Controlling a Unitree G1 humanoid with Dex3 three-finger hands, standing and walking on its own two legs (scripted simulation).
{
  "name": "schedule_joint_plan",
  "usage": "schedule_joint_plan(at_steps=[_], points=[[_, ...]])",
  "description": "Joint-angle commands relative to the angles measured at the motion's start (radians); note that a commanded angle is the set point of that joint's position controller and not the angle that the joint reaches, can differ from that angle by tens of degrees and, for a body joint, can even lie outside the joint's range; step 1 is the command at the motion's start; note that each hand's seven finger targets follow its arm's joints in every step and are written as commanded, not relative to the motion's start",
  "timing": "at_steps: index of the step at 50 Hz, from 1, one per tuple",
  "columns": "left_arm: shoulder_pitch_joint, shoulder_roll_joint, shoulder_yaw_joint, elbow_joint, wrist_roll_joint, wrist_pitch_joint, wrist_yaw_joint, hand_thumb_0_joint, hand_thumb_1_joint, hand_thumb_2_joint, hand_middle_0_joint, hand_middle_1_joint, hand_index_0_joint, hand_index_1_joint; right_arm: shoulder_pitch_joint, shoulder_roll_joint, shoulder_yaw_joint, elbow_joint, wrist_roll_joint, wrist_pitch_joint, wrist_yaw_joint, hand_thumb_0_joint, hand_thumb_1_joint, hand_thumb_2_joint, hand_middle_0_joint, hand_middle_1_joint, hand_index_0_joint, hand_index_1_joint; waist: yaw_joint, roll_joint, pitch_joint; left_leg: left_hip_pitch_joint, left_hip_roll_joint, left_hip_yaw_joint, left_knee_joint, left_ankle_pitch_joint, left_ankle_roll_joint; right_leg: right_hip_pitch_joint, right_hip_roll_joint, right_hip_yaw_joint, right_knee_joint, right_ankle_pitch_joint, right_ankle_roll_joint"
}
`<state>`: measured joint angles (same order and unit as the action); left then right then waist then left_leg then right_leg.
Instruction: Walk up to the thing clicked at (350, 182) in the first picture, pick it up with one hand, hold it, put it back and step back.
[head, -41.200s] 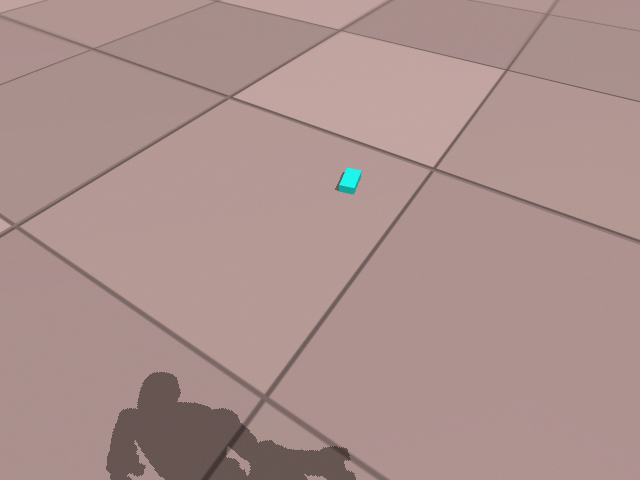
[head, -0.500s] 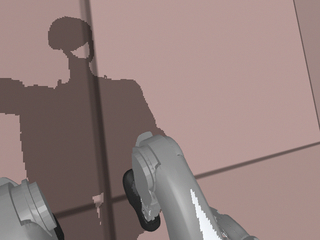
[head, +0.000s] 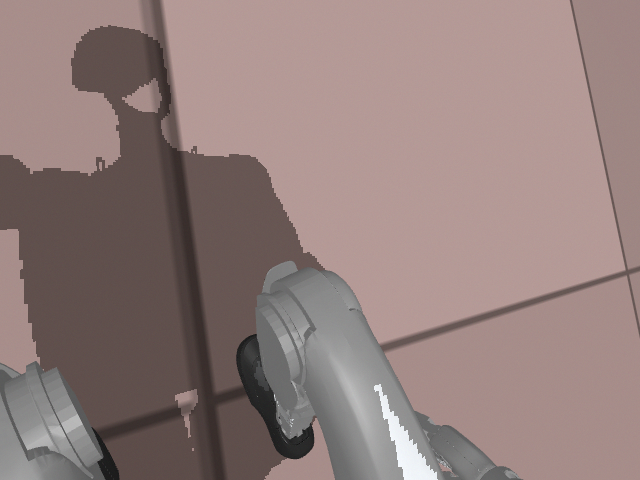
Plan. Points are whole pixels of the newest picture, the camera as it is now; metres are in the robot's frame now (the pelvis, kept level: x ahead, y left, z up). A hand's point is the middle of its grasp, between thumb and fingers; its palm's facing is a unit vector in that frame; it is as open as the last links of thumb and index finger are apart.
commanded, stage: open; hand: left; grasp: from above
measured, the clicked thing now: out of the picture +0.46 +0.34 -0.29
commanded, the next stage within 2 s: withdraw in 0.56 s
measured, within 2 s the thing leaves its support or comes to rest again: neither
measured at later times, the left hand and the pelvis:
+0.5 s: hand out of the picture +0.45 +0.33 -0.25, palm faces -0.45 -0.13 -0.88, open 13.7 cm; pelvis +0.00 +0.00 +0.00, yaw +0 degrees
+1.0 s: hand out of the picture +0.48 +0.35 -0.18, palm faces -0.27 -0.09 -0.96, open 14.0 cm; pelvis +0.00 +0.00 +0.01, yaw +1 degrees
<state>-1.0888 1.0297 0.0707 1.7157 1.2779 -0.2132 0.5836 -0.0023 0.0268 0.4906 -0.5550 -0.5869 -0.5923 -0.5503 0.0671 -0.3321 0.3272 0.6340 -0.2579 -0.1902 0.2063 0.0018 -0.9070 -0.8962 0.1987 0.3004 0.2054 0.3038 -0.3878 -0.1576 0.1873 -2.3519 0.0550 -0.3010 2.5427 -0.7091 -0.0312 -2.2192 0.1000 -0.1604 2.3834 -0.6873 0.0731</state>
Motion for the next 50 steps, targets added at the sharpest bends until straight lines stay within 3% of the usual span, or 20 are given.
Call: schedule_joint_plan(at_steps=[1, 3, 4, 5, 9, 10, 13, 14, 17, 27, 30, 32, 35, 36, 38, 40, 43, 45, 48, 50], points=[[-0.246, 0.227, 0.008, -0.115, -0.020, -0.005, 0.038, 0.000, -0.183, 0.685, -0.321, -0.780, -0.348, -0.750, 0.180, -0.330, -0.094, 0.011, 0.006, -0.005, -0.011, 0.000, -0.894, -0.898, 0.201, 0.301, 0.201, 0.301, -0.034, 0.549, -0.681, 0.506, 0.027, 0.127, -0.233, 0.238, 0.036, 0.369, 0.030, -0.132, -0.209, 0.309, -0.082], [-0.228, 0.248, 0.028, -0.093, -0.011, -0.001, 0.040, 0.000, -0.212, 0.719, -0.296, -0.810, -0.323, -0.781, 0.195, -0.333, -0.095, 0.023, -0.001, 0.000, -0.011, 0.000, -0.893, -0.897, 0.201, 0.301, 0.201, 0.301, -0.037, 0.551, -0.665, 0.491, 0.029, 0.124, -0.236, 0.226, 0.035, 0.362, 0.031, -0.134, -0.206, 0.294, -0.082], [-0.240, 0.216, 0.004, -0.086, -0.010, 0.001, 0.032, 0.000, -0.230, 0.732, -0.285, -0.817, -0.310, -0.791, 0.188, -0.329, -0.096, 0.012, 0.002, -0.004, -0.009, 0.000, -0.895, -0.898, 0.201, 0.301, 0.201, 0.301, -0.048, 0.547, -0.629, 0.479, 0.027, 0.126, -0.231, 0.207, 0.036, 0.339, 0.029, -0.130, -0.201, 0.279, -0.085], [-0.249, 0.244, 0.027, -0.106, -0.015, 0.000, 0.037, 0.000, -0.261, 0.760, -0.265, -0.837, -0.286, -0.814, 0.191, -0.331, -0.095, 0.016, -0.001, 0.000, -0.010, 0.000, -0.894, -0.898, 0.201, 0.301, 0.201, 0.301, -0.041, 0.552, -0.649, 0.484, 0.028, 0.125, -0.241, 0.205, 0.037, 0.356, 0.029, -0.132, -0.213, 0.277, -0.084], [-0.252, 0.202, -0.007, -0.110, -0.018, 0.000, 0.022, 0.000, -0.348, 0.827, -0.193, -0.895, -0.211, -0.875, 0.182, -0.331, -0.096, 0.010, 0.002, -0.004, -0.008, 0.000, -0.895, -0.898, 0.201, 0.301, 0.201, 0.301, -0.051, 0.565, -0.654, 0.515, 0.028, 0.116, -0.241, 0.234, 0.030, 0.332, 0.026, -0.140, -0.194, 0.298, -0.086], [-0.235, 0.231, 0.016, -0.098, -0.020, -0.001, 0.025, 0.000, -0.373, 0.844, -0.157, -0.935, -0.180, -0.909, 0.188, -0.334, -0.096, 0.018, 0.002, 0.000, -0.010, 0.000, -0.892, -0.897, 0.201, 0.301, 0.201, 0.301, -0.045, 0.564, -0.664, 0.514, 0.030, 0.113, -0.249, 0.230, 0.030, 0.348, 0.028, -0.140, -0.201, 0.293, -0.087], [-0.236, 0.226, 0.011, -0.098, -0.015, -0.003, 0.020, 0.000, -0.422, 0.885, -0.126, -0.966, -0.144, -0.946, 0.201, -0.324, -0.090, 0.019, 0.000, 0.002, -0.008, 0.000, -0.894, -0.898, 0.201, 0.301, 0.201, 0.301, -0.052, 0.543, -0.648, 0.490, 0.028, 0.123, -0.229, 0.245, 0.037, 0.368, 0.030, -0.129, -0.209, 0.317, -0.080], [-0.252, 0.195, -0.013, -0.121, -0.019, -0.004, 0.013, 0.000, -0.445, 0.911, -0.111, -0.975, -0.126, -0.958, 0.196, -0.327, -0.095, 0.007, 0.002, -0.002, -0.007, 0.000, -0.893, -0.898, 0.201, 0.301, 0.201, 0.301, -0.056, 0.543, -0.651, 0.499, 0.027, 0.124, -0.231, 0.243, 0.038, 0.359, 0.031, -0.126, -0.208, 0.314, -0.082], [-0.234, 0.217, -0.004, -0.113, -0.027, -0.007, 0.013, 0.000, -0.482, 0.936, -0.073, -1.017, -0.090, -0.998, 0.188, -0.328, -0.093, 0.007, 0.005, -0.003, -0.009, 0.000, -0.894, -0.899, 0.201, 0.301, 0.201, 0.301, -0.044, 0.550, -0.662, 0.504, 0.030, 0.124, -0.237, 0.236, 0.036, 0.379, 0.032, -0.123, -0.217, 0.307, -0.082], [-0.256, 0.229, 0.004, -0.153, -0.021, -0.006, 0.026, 0.000, -0.485, 0.946, -0.061, -1.032, -0.079, -1.012, 0.186, -0.328, -0.088, 0.005, 0.003, -0.001, -0.008, 0.000, -0.893, -0.898, 0.201, 0.301, 0.201, 0.301, -0.036, 0.569, -0.689, 0.527, 0.028, 0.123, -0.239, 0.266, 0.032, 0.373, 0.031, -0.134, -0.208, 0.329, -0.082], [-0.206, 0.229, 0.014, -0.068, -0.019, 0.005, 0.029, 0.000, -0.471, 0.934, -0.059, -1.028, -0.080, -1.004, 0.200, -0.332, -0.093, 0.015, 0.004, 0.002, -0.008, 0.000, -0.889, -0.896, 0.201, 0.301, 0.201, 0.301, -0.049, 0.538, -0.640, 0.491, 0.030, 0.125, -0.241, 0.238, 0.035, 0.373, 0.033, -0.126, -0.214, 0.311, -0.082], [-0.255, 0.240, 0.013, -0.130, -0.019, 0.000, 0.031, 0.000, -0.465, 0.928, -0.059, -1.038, -0.083, -1.011, 0.187, -0.330, -0.089, 0.003, 0.002, 0.004, -0.011, 0.000, -0.890, -0.897, 0.201, 0.301, 0.201, 0.301, -0.038, 0.562, -0.664, 0.501, 0.029, 0.122, -0.248, 0.225, 0.033, 0.365, 0.031, -0.133, -0.216, 0.294, -0.085], [-0.238, 0.215, -0.008, -0.092, -0.022, 0.002, 0.020, 0.000, -0.496, 0.960, -0.067, -1.006, -0.083, -0.987, 0.189, -0.334, -0.089, 0.002, 0.004, 0.001, -0.011, 0.000, -0.898, -0.897, 0.201, 0.300, 0.201, 0.300, -0.060, 0.532, -0.633, 0.478, 0.030, 0.123, -0.236, 0.210, 0.038, 0.361, 0.032, -0.124, -0.213, 0.289, -0.083], [-0.246, 0.231, 0.009, -0.119, -0.025, 0.001, 0.020, 0.000, -0.489, 0.955, -0.067, -1.009, -0.085, -0.988, 0.202, -0.338, -0.094, 0.004, 0.004, 0.001, -0.012, 0.000, -0.897, -0.896, 0.201, 0.300, 0.201, 0.300, -0.060, 0.536, -0.647, 0.490, 0.030, 0.126, -0.242, 0.215, 0.038, 0.375, 0.032, -0.124, -0.222, 0.295, -0.080], [-0.315, 0.270, 0.035, -0.241, -0.024, -0.004, 0.028, 0.000, -0.490, 0.955, -0.069, -1.005, -0.086, -0.985, 0.196, -0.329, -0.097, -0.001, 0.004, -0.003, -0.012, 0.000, -0.896, -0.896, 0.201, 0.300, 0.200, 0.300, -0.027, 0.622, -0.738, 0.555, 0.030, 0.123, -0.255, 0.236, 0.028, 0.382, 0.028, -0.127, -0.216, 0.301, -0.088], [-0.267, 0.217, 0.018, -0.243, -0.030, 0.013, 0.031, 0.000, -0.508, 0.964, -0.065, -0.998, -0.077, -0.983, 0.187, -0.318, -0.110, -0.004, 0.010, -0.009, -0.005, 0.000, -0.900, -0.898, 0.201, 0.300, 0.200, 0.300, -0.016, 0.644, -0.747, 0.581, 0.032, 0.127, -0.255, 0.259, 0.020, 0.357, 0.023, -0.130, -0.201, 0.322, -0.090], [-0.245, 0.198, 0.045, -0.298, -0.036, 0.059, 0.035, 0.000, -0.498, 0.960, -0.066, -0.999, -0.080, -0.982, 0.206, -0.311, -0.141, -0.002, 0.018, 0.001, 0.004, 0.000, -0.896, -0.897, 0.201, 0.300, 0.200, 0.300, 0.009, 0.676, -0.797, 0.583, 0.027, 0.147, -0.267, 0.276, 0.021, 0.370, 0.028, -0.117, -0.216, 0.343, -0.092], [-0.266, 0.221, 0.082, -0.443, -0.056, 0.090, 0.022, 0.000, -0.507, 0.968, -0.063, -0.992, -0.073, -0.980, 0.209, -0.301, -0.168, 0.001, 0.034, 0.007, 0.014, 0.000, -0.897, -0.899, 0.201, 0.300, 0.200, 0.300, 0.064, 0.738, -0.894, 0.608, 0.021, 0.160, -0.276, 0.313, 0.019, 0.359, 0.021, -0.107, -0.210, 0.363, -0.097], [-0.204, 0.139, 0.054, -0.486, -0.084, 0.153, -0.044, 0.000, -0.517, 0.974, -0.064, -0.988, -0.070, -0.980, 0.215, -0.278, -0.212, 0.007, 0.067, 0.030, 0.030, 0.000, -0.897, -0.899, 0.200, 0.300, 0.200, 0.300, 0.091, 0.729, -0.921, 0.597, 0.016, 0.178, -0.293, 0.323, 0.024, 0.331, 0.021, -0.082, -0.217, 0.363, -0.102], [-0.203, 0.073, 0.024, -0.507, -0.105, 0.181, -0.110, 0.000, -0.511, 0.972, -0.065, -0.986, -0.071, -0.977, 0.240, -0.272, -0.239, 0.011, 0.091, 0.052, 0.033, 0.000, -0.895, -0.898, 0.200, 0.300, 0.200, 0.300, 0.078, 0.681, -0.906, 0.565, 0.008, 0.184, -0.304, 0.312, 0.032, 0.326, 0.015, -0.071, -0.233, 0.359, -0.099]])
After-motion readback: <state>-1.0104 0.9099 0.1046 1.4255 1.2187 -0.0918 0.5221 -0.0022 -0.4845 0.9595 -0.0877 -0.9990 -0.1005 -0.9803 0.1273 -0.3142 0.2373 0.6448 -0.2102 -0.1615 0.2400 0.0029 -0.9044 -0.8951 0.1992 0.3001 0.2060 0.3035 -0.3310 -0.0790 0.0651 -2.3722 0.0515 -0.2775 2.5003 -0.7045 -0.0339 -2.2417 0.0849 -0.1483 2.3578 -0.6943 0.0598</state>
